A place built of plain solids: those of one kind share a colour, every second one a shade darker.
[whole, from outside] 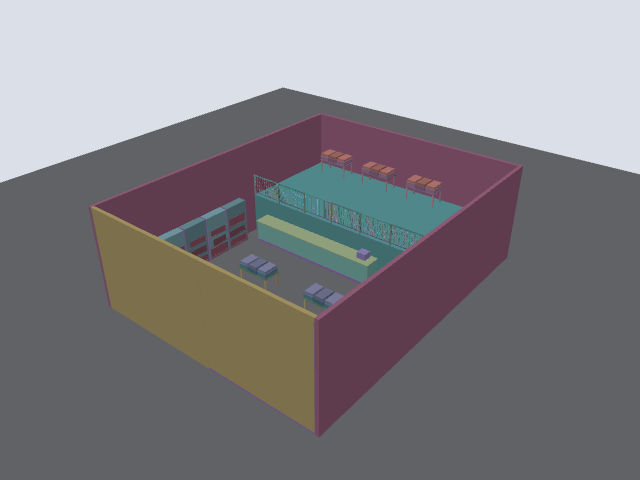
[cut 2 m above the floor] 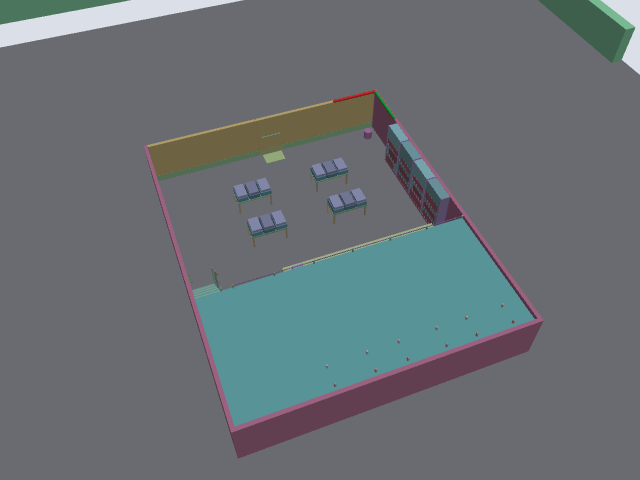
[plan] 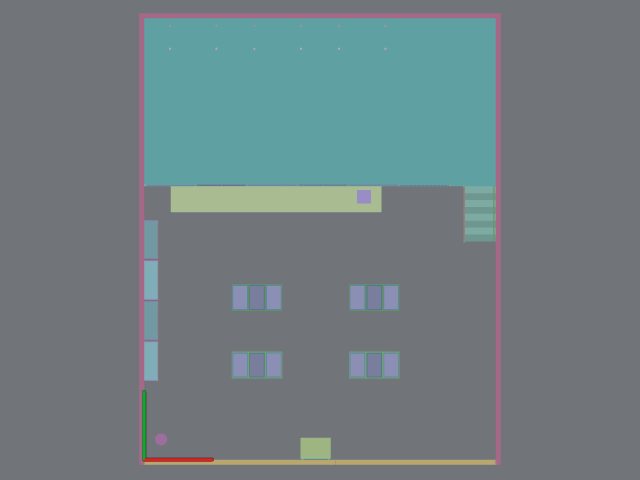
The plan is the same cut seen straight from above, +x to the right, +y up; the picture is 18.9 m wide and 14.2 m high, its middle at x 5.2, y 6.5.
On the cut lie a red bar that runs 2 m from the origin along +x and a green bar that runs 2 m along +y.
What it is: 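A record shop at street level behind a glazed front, one room two levels high, with a raised rear level reached by one straight flight, fitted out in the 1990s to 2020s; 10.4 x 13.1 m, 4.43 m high throughout; its front glazed onto the street; the raised level 1.84 m over the floor, over the rear 5.0 m, open to the hall behind a guard 1.0 m high along its edge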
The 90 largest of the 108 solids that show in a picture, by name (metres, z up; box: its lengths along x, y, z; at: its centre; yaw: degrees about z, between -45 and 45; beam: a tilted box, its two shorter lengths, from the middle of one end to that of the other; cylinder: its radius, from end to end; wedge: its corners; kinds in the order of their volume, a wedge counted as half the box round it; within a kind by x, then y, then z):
{
 "upper_1": {"box": [10.5, 5.02, 1.89], "at": [5.2, 10.6, 0.89]},
 "street_hedge_1": {"box": [0.6, 15.85, 2.25], "at": [-14.4, -8.07, 1.07]},
 "street_hedge_2": {"box": [39.8, 0.6, 2.25], "at": [5.2, -16.3, 1.07]},
 "wall_1": {"box": [0.15, 13.36, 4.48], "at": [-0.07, 6.53, 2.19]},
 "wall_2": {"box": [10.7, 0.15, 4.48], "at": [5.2, 13.13, 2.19]},
 "wall_3": {"box": [0.15, 13.36, 4.48], "at": [10.47, 6.53, 2.19]},
 "window_wall_1": {"box": [4.47, 0.15, 4.48], "at": [2.23, -0.07, 2.19]},
 "window_wall_2": {"box": [1.2, 0.15, 4.48], "at": [5.07, -0.07, 2.19]},
 "window_wall_3": {"box": [4.73, 0.15, 4.48], "at": [8.04, -0.07, 2.19]},
 "counter_1": {"box": [6.2, 0.7, 1.05], "at": [3.9, 7.73, 0.47]},
 "shelves_body_1": {"box": [0.4, 1.16, 2.1], "at": [0.2, 2.92, 1.0]},
 "shelves_body_2": {"box": [0.4, 1.16, 2.1], "at": [0.2, 4.12, 1.0]},
 "shelves_body_3": {"box": [0.4, 1.16, 2.1], "at": [0.2, 5.32, 1.0]},
 "shelves_body_4": {"box": [0.4, 1.16, 2.1], "at": [0.2, 6.51, 1.0]},
 "stair_step_1": {"box": [0.96, 0.41, 0.25], "at": [9.97, 6.66, 0.08]},
 "stair_step_2": {"box": [0.96, 0.41, 0.46], "at": [9.97, 6.87, 0.18]},
 "stair_step_3": {"box": [0.96, 0.41, 0.66], "at": [9.97, 7.07, 0.28]},
 "stair_step_4": {"box": [0.96, 0.41, 0.87], "at": [9.97, 7.27, 0.38]},
 "stair_step_5": {"box": [0.96, 0.41, 1.07], "at": [9.97, 7.48, 0.48]},
 "stair_step_6": {"box": [0.96, 0.41, 1.27], "at": [9.97, 7.68, 0.59]},
 "stair_step_7": {"box": [0.96, 0.41, 1.48], "at": [9.97, 7.89, 0.69]},
 "stair_step_8": {"box": [0.96, 0.5, 1.68], "at": [9.97, 8.14, 0.79]},
 "shelves_goods_1": {"box": [0.41, 0.75, 0.32], "at": [0.2, 2.8, 0.29]},
 "shelves_goods_2": {"box": [0.41, 1.0, 0.27], "at": [0.2, 2.93, 1.22]},
 "shelves_goods_3": {"box": [0.41, 0.78, 0.42], "at": [0.2, 3.0, 0.77]},
 "shelves_goods_4": {"box": [0.41, 1.04, 0.26], "at": [0.2, 4.11, 0.26]},
 "shelves_goods_5": {"box": [0.41, 0.94, 0.31], "at": [0.2, 4.12, 0.72]},
 "shelves_goods_6": {"box": [0.41, 0.85, 0.27], "at": [0.2, 4.16, 1.22]},
 "shelves_goods_7": {"box": [0.41, 1.03, 0.37], "at": [0.2, 5.33, 0.32]},
 "shelves_goods_8": {"box": [0.41, 0.86, 0.27], "at": [0.2, 5.34, 1.22]},
 "shelves_goods_9": {"box": [0.41, 0.75, 0.34], "at": [0.2, 5.38, 0.73]},
 "shelves_goods_10": {"box": [0.41, 0.94, 0.31], "at": [0.2, 6.47, 0.72]},
 "shelves_goods_11": {"box": [0.41, 0.96, 0.39], "at": [0.2, 6.49, 1.29]},
 "shelves_goods_12": {"box": [0.41, 0.99, 0.3], "at": [0.2, 6.51, 0.28]},
 "bin_1": {"box": [0.46, 0.74, 0.2], "at": [2.83, 2.8, 0.76]},
 "bin_2": {"box": [0.46, 0.74, 0.2], "at": [2.83, 4.8, 0.76]},
 "bin_3": {"box": [0.46, 0.74, 0.2], "at": [3.33, 2.8, 0.76]},
 "bin_4": {"box": [0.46, 0.74, 0.2], "at": [3.33, 4.8, 0.76]},
 "bin_5": {"box": [0.46, 0.74, 0.2], "at": [3.83, 2.8, 0.76]},
 "bin_6": {"box": [0.46, 0.74, 0.2], "at": [3.83, 4.8, 0.76]},
 "bin_7": {"box": [0.46, 0.74, 0.2], "at": [6.3, 2.8, 0.76]},
 "bin_8": {"box": [0.46, 0.74, 0.2], "at": [6.3, 4.8, 0.76]},
 "bin_9": {"box": [0.46, 0.74, 0.2], "at": [6.8, 2.8, 0.76]},
 "bin_10": {"box": [0.46, 0.74, 0.2], "at": [6.8, 4.8, 0.76]},
 "bin_11": {"box": [0.46, 0.74, 0.2], "at": [7.3, 2.8, 0.76]},
 "bin_12": {"box": [0.46, 0.74, 0.2], "at": [7.3, 4.8, 0.76]},
 "sleeves_1": {"box": [0.41, 0.68, 0.12], "at": [2.83, 2.8, 0.92]},
 "sleeves_2": {"box": [0.41, 0.68, 0.12], "at": [2.83, 4.8, 0.92]},
 "sleeves_3": {"box": [0.41, 0.68, 0.12], "at": [3.33, 2.8, 0.92]},
 "sleeves_4": {"box": [0.41, 0.68, 0.12], "at": [3.33, 4.8, 0.92]},
 "sleeves_5": {"box": [0.41, 0.68, 0.12], "at": [3.83, 2.8, 0.92]},
 "sleeves_6": {"box": [0.41, 0.68, 0.12], "at": [3.83, 4.8, 0.92]},
 "sleeves_7": {"box": [0.41, 0.68, 0.12], "at": [6.3, 2.8, 0.92]},
 "sleeves_8": {"box": [0.41, 0.68, 0.12], "at": [6.3, 4.8, 0.92]},
 "sleeves_9": {"box": [0.41, 0.68, 0.12], "at": [6.8, 2.8, 0.92]},
 "sleeves_10": {"box": [0.41, 0.68, 0.12], "at": [6.8, 4.8, 0.92]},
 "sleeves_11": {"box": [0.41, 0.68, 0.12], "at": [7.3, 2.8, 0.92]},
 "sleeves_12": {"box": [0.41, 0.68, 0.12], "at": [7.3, 4.8, 0.92]},
 "upper_bin_1": {"box": [0.46, 0.74, 0.2], "at": [1.95, 12.5, 2.6]},
 "upper_bin_2": {"box": [0.46, 0.74, 0.2], "at": [4.45, 12.5, 2.6]},
 "upper_bin_3": {"box": [0.46, 0.74, 0.2], "at": [5.95, 12.5, 2.6]},
 "upper_bin_4": {"box": [0.46, 0.74, 0.2], "at": [6.45, 12.5, 2.6]},
 "upper_bin_5": {"box": [0.46, 0.74, 0.2], "at": [6.95, 12.5, 2.6]},
 "upper_sleeves_1": {"box": [0.41, 0.68, 0.12], "at": [0.95, 12.5, 2.76]},
 "upper_sleeves_2": {"box": [0.41, 0.68, 0.12], "at": [1.45, 12.5, 2.76]},
 "upper_sleeves_3": {"box": [0.41, 0.68, 0.12], "at": [1.95, 12.5, 2.76]},
 "upper_sleeves_4": {"box": [0.41, 0.68, 0.12], "at": [3.45, 12.5, 2.76]},
 "upper_sleeves_5": {"box": [0.41, 0.68, 0.12], "at": [3.95, 12.5, 2.76]},
 "upper_sleeves_6": {"box": [0.41, 0.68, 0.12], "at": [4.45, 12.5, 2.76]},
 "upper_sleeves_7": {"box": [0.41, 0.68, 0.12], "at": [5.95, 12.5, 2.76]},
 "upper_sleeves_8": {"box": [0.41, 0.68, 0.12], "at": [6.45, 12.5, 2.76]},
 "upper_sleeves_9": {"box": [0.41, 0.68, 0.12], "at": [6.95, 12.5, 2.76]},
 "counter_top_1": {"box": [6.24, 0.78, 0.04], "at": [3.9, 7.71, 1.02]},
 "deck_1": {"box": [1.5, 0.8, 0.04], "at": [3.33, 2.8, 0.64]},
 "deck_2": {"box": [1.5, 0.8, 0.04], "at": [3.33, 4.8, 0.64]},
 "deck_3": {"box": [1.5, 0.8, 0.04], "at": [6.8, 2.8, 0.64]},
 "deck_4": {"box": [1.5, 0.8, 0.04], "at": [6.8, 4.8, 0.64]},
 "stallriser_1": {"box": [4.47, 0.05, 0.35], "at": [2.23, -0.02, 0.12]},
 "stallriser_2": {"box": [4.73, 0.05, 0.35], "at": [8.04, -0.02, 0.12]},
 "shelves_shelf_1": {"box": [0.41, 1.1, 0.18], "at": [0.21, 5.32, 0.04]},
 "shelves_shelf_2": {"box": [0.41, 1.1, 0.18], "at": [0.21, 6.51, 0.04]},
 "upper_deck_1": {"box": [1.5, 0.8, 0.04], "at": [3.95, 12.5, 2.48]},
 "upper_deck_2": {"box": [1.5, 0.8, 0.04], "at": [6.45, 12.5, 2.48]},
 "front_foot_1": {"box": [4.73, 0.15, 0.12], "at": [8.04, -0.07, 0.01]},
 "stair_guard_rail_1": {"wedge": [[9.44, 6.46, 1.1], [9.44, 6.46, 1.16], [9.44, 8.09, 2.73], [9.44, 8.09, 2.8], [9.49, 6.46, 1.1], [9.49, 6.46, 1.16], [9.49, 8.09, 2.73], [9.49, 8.09, 2.8]]},
 "stair_wall_rail_1": {"wedge": [[10.32, 6.46, 1.11], [10.32, 6.46, 1.16], [10.32, 8.09, 2.74], [10.32, 8.09, 2.79], [10.37, 6.46, 1.11], [10.37, 6.46, 1.16], [10.37, 8.09, 2.74], [10.37, 8.09, 2.79]]},
 "till_1": {"box": [0.42, 0.4, 0.28], "at": [6.5, 7.78, 1.18]},
 "plant_pot_1": {"cylinder": 0.18, "from": [0.5, 0.6, 0.0], "to": [0.5, 0.6, 0.38]},
 "door_mat_1": {"box": [0.9, 0.6, 0.07], "at": [5.07, 0.35, -0.02]},
 "front_corner_1": {"box": [0.04, 0.17, 4.33], "at": [0.0, -0.07, 2.12]}
}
